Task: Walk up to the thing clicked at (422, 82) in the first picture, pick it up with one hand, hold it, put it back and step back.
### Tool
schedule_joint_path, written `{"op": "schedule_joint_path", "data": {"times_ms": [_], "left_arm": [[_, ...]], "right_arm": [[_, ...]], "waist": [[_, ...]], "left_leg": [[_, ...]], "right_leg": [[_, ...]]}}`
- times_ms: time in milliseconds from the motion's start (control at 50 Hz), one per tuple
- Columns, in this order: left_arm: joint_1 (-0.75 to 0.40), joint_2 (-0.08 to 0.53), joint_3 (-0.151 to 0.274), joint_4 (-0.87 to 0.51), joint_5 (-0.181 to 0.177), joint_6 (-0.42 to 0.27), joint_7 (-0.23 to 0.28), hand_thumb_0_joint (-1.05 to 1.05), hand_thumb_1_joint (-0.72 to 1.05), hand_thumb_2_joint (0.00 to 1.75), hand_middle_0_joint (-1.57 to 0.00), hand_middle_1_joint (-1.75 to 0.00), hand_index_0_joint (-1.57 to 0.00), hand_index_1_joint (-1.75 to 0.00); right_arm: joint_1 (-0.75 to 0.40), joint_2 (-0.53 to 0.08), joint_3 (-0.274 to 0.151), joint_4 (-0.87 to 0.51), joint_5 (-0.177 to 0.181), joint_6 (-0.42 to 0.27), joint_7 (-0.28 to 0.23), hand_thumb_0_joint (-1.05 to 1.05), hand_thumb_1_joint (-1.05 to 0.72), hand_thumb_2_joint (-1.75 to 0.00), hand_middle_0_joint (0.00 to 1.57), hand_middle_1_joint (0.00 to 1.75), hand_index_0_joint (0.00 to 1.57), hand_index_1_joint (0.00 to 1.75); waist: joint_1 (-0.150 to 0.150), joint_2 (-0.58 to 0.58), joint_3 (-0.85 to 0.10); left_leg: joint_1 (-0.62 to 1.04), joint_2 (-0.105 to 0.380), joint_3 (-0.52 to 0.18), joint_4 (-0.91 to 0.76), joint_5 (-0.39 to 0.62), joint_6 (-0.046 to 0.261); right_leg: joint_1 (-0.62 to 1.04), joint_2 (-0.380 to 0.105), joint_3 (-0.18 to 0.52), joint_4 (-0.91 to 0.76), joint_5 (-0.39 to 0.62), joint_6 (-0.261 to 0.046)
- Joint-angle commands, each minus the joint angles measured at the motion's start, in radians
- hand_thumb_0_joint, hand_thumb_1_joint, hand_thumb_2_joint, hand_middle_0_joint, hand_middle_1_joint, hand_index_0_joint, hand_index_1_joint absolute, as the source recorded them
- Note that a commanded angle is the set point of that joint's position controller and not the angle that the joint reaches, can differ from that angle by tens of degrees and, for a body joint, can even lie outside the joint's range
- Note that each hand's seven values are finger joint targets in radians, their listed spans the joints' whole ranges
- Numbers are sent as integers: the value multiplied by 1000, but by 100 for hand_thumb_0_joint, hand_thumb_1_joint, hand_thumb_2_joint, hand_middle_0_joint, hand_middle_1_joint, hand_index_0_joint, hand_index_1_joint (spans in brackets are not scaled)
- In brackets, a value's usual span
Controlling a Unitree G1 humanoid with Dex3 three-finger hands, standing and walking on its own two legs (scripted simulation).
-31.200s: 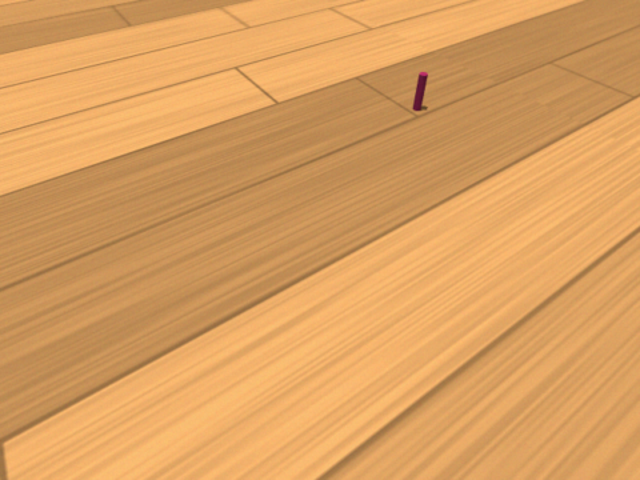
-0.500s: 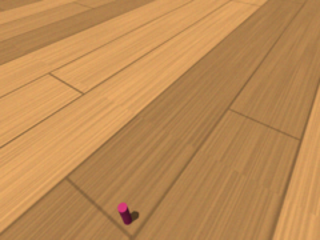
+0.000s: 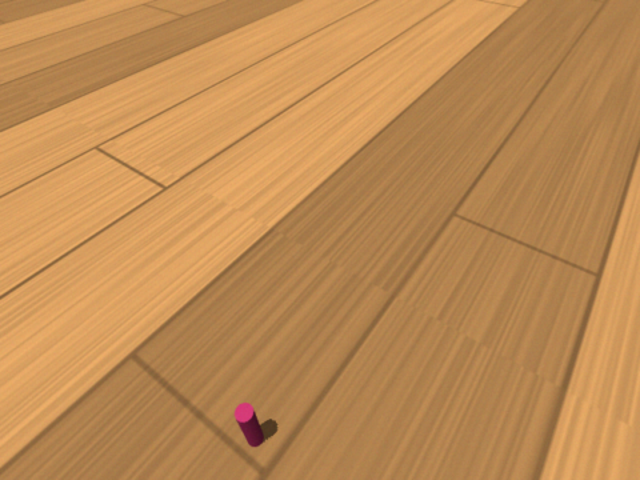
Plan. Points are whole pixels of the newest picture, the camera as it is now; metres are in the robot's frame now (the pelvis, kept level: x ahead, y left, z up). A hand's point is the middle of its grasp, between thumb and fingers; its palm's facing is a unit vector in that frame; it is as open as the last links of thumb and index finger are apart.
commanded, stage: stand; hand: left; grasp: from the side
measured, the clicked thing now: (250, 426) +0.39 +0.22 -0.67
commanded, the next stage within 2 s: step back in 1.16 s
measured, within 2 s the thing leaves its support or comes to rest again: neither
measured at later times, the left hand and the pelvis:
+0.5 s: hand out of the picture +0.09 +0.24 -0.16, palm faces -0.02 -0.94 -0.33, open 7.4 cm; pelvis +0.02 +0.00 +0.00, yaw -1 degrees
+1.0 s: hand out of the picture +0.11 +0.25 -0.16, palm faces -0.03 -0.94 -0.33, open 7.4 cm; pelvis +0.03 +0.00 +0.00, yaw -1 degrees
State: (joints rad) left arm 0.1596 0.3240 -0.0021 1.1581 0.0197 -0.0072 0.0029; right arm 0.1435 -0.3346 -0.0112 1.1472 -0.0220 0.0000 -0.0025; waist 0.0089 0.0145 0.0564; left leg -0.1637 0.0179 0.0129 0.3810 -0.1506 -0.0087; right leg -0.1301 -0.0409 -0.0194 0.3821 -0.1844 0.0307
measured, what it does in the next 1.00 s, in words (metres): stands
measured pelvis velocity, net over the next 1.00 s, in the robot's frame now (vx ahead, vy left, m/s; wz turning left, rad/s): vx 0.03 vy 0.00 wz -0.01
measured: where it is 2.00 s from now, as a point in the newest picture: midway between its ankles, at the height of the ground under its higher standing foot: outside the picture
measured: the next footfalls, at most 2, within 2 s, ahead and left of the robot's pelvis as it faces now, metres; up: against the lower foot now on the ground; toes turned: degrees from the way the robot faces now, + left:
left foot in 1.72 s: -0.07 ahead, +0.13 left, +0.00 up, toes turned +0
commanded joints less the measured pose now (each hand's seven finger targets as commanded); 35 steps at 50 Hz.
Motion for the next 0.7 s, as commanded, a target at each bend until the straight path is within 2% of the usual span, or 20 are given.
{"op": "schedule_joint_path", "data": {"times_ms": [0, 40, 80, 260, 440, 520, 580, 640, 680], "left_arm": [[-40, 211, 39, -48, 2, -22, 16, 0, 90, 90, -20, -30, -20, -30], [-50, 212, 40, -50, 2, -22, 17, 0, 90, 90, -20, -30, -20, -30], [-51, 207, 39, -45, 0, -21, 16, 0, 90, 90, -20, -30, -20, -30], [-67, 208, 41, -44, -3, -24, 16, 0, 90, 90, -20, -30, -20, -30], [-79, 210, 44, -48, -2, -23, 16, 0, 90, 90, -20, -30, -20, -30], [-81, 209, 44, -50, -3, -24, 15, 0, 90, 90, -20, -30, -20, -30], [-86, 210, 45, -53, -5, -24, 15, 0, 90, 90, -20, -30, -20, -30], [-95, 211, 46, -53, -3, -21, 15, 0, 90, 90, -20, -30, -20, -30], [-89, 214, 46, -54, -4, -23, 14, 0, 90, 90, -20, -30, -20, -30]], "right_arm": [[-48, -196, -33, -51, 4, -18, -9, 0, -90, -90, 20, 30, 20, 30], [-52, -194, -32, -52, 4, -19, -10, 0, -90, -90, 20, 30, 20, 30], [-49, -194, -30, -48, 4, -19, -9, 0, -90, -90, 20, 30, 20, 30], [-48, -194, -26, -43, 6, -26, -11, 0, -90, -90, 20, 30, 20, 30], [-66, -201, -28, -44, 6, -26, -12, 0, -90, -90, 20, 30, 20, 30], [-65, -203, -27, -42, 8, -28, -12, 0, -90, -90, 20, 30, 20, 30], [-72, -209, -28, -45, 8, -28, -12, 0, -90, -90, 20, 30, 20, 30], [-76, -207, -28, -44, 7, -26, -13, 0, -90, -90, 20, 30, 20, 30], [-79, -211, -30, -46, 8, -27, -13, 0, -90, -90, 20, 30, 20, 30]], "waist": [[-3, -4, -16], [-4, 0, -22], [-5, -13, -16], [-9, -29, -50], [-9, -23, -44], [-9, -18, -70], [-11, -9, -71], [-10, -7, -59], [-9, -16, -74]], "left_leg": [[-13, 96, -114, -106, -114, 27], [-17, 98, -110, -107, -103, 28], [-13, 97, -108, -109, -102, 27], [42, 106, -96, -96, 37, 28], [47, 107, -92, -104, 52, 22], [61, 112, -88, -95, 111, 24], [69, 114, -83, -95, 113, 25], [53, 113, -87, -107, 84, 23], [77, 118, -85, -94, 130, 25]], "right_leg": [[-34, -84, 93, -103, -58, -41], [-24, -85, 93, -101, -31, -42], [-26, -85, 94, -103, -51, -43], [5, -95, 91, -102, 69, -38], [7, -90, 83, -113, 75, -33], [35, -96, 84, -108, 133, -31], [32, -96, 83, -112, 143, -30], [33, -95, 80, -114, 112, -32], [35, -97, 82, -113, 139, -32]]}}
